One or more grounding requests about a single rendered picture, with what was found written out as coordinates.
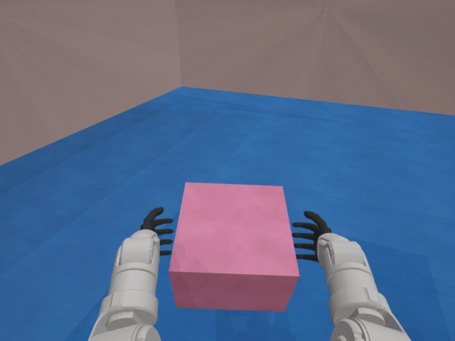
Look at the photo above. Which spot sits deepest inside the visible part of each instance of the robot left hand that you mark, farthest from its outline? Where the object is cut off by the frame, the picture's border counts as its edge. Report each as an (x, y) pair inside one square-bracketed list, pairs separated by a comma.
[(150, 223)]

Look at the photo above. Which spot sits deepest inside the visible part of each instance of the left robot upper arm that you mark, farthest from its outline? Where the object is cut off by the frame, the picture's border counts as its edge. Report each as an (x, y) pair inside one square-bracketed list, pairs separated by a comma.
[(138, 332)]

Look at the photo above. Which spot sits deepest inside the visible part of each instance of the carton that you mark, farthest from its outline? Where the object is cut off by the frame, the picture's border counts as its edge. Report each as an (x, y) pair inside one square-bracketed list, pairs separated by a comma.
[(233, 249)]

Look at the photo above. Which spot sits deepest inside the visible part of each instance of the robot right hand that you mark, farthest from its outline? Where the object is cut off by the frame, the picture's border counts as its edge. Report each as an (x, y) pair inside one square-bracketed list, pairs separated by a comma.
[(318, 231)]

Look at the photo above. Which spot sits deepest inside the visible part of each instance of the robot right forearm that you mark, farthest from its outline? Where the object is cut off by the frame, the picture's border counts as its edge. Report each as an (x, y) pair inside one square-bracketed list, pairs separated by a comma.
[(353, 293)]

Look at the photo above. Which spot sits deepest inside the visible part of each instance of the robot left forearm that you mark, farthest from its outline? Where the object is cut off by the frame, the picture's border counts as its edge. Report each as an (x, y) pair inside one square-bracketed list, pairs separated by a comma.
[(132, 293)]

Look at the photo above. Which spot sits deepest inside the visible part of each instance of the right robot upper arm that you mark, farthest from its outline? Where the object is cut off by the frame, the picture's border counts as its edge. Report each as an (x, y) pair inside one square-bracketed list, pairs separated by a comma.
[(355, 329)]

